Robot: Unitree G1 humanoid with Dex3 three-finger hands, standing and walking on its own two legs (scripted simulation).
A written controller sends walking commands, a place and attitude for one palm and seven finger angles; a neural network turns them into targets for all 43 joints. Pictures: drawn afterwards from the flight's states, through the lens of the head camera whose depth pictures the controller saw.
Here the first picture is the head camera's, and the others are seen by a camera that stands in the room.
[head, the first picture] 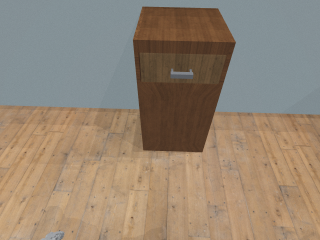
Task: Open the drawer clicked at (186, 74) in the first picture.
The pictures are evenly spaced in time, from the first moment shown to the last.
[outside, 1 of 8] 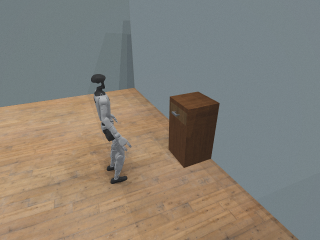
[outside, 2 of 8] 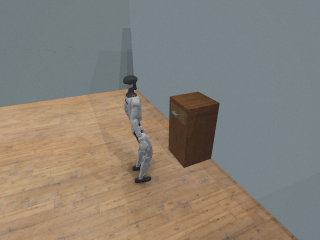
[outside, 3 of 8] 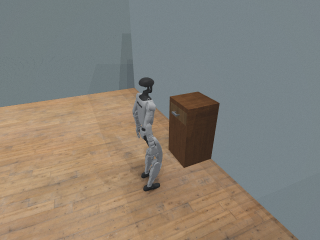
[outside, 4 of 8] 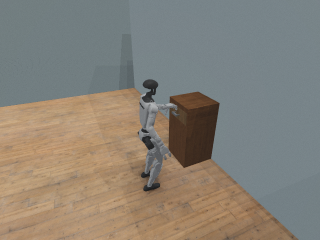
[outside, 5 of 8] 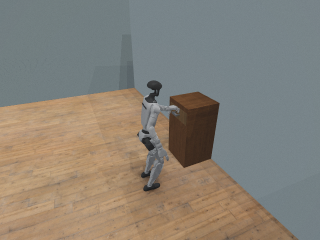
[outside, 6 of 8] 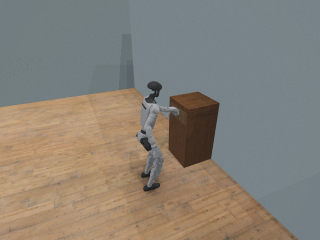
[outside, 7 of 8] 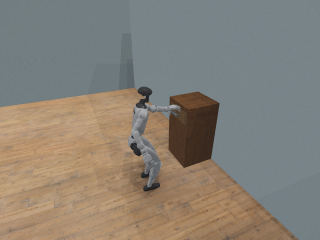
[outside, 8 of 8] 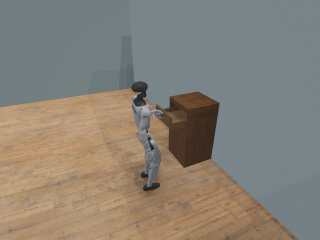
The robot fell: no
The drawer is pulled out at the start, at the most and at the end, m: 0.00 0.21 0.21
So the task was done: yes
